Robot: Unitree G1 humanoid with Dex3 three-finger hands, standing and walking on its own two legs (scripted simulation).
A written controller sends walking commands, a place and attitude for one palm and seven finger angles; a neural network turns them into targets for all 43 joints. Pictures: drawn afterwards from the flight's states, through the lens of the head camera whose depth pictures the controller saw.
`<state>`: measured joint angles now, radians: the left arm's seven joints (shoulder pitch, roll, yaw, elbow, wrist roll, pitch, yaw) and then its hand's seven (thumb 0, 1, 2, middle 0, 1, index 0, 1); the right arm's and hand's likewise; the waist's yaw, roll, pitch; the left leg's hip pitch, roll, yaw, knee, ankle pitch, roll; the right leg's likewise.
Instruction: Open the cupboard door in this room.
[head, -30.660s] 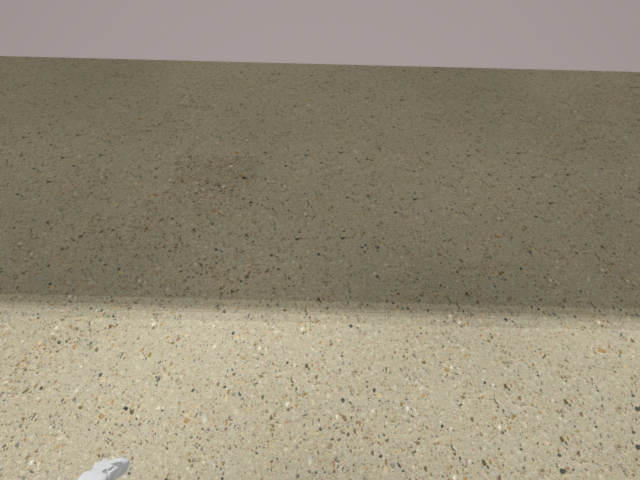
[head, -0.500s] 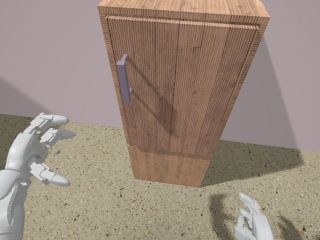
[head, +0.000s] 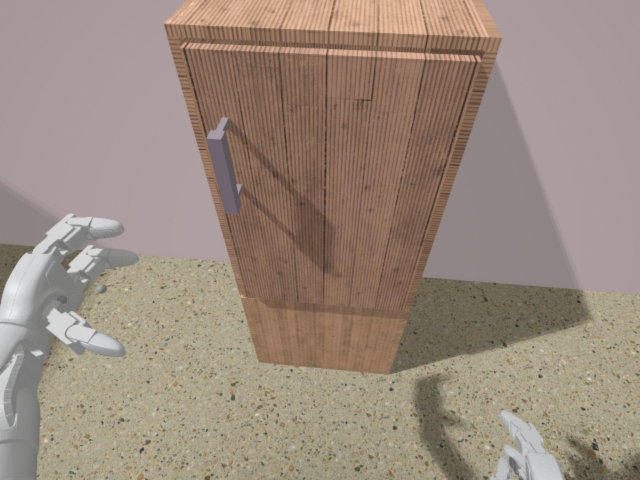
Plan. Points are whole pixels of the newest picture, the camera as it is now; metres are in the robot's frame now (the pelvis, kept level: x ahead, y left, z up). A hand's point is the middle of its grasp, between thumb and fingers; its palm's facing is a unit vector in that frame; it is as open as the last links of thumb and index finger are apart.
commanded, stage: raise the hand with hooked fingers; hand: left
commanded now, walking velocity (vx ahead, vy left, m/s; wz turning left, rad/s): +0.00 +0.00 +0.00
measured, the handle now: (228, 167) +0.54 +0.18 +0.09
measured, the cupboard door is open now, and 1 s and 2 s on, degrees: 0 0 0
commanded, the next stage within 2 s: move the hooked fingers beside the handle in 0.18 s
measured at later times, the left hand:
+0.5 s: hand (116, 275) +0.31 +0.26 +0.11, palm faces +0.01 -1.00 -0.03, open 14.0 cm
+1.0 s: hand (139, 234) +0.38 +0.26 +0.11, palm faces -0.03 -1.00 +0.00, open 14.0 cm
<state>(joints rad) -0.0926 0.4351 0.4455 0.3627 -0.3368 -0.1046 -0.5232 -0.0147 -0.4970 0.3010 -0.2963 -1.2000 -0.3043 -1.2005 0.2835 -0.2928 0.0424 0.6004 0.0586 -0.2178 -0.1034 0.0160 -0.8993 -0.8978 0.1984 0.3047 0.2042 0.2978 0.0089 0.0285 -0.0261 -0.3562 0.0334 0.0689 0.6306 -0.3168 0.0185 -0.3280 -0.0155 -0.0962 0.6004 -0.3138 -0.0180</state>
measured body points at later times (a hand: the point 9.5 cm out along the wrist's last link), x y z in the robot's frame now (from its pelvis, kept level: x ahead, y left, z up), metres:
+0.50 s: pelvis -0.01 -0.01 +0.00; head +0.01 -0.02 +0.45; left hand +0.30 +0.31 +0.12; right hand +0.16 -0.26 -0.09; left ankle +0.01 +0.11 -0.73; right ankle +0.00 -0.11 -0.73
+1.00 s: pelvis +0.00 +0.00 -0.01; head +0.04 +0.00 +0.44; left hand +0.37 +0.32 +0.11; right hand +0.10 -0.27 -0.10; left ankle +0.01 +0.11 -0.73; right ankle +0.00 -0.11 -0.73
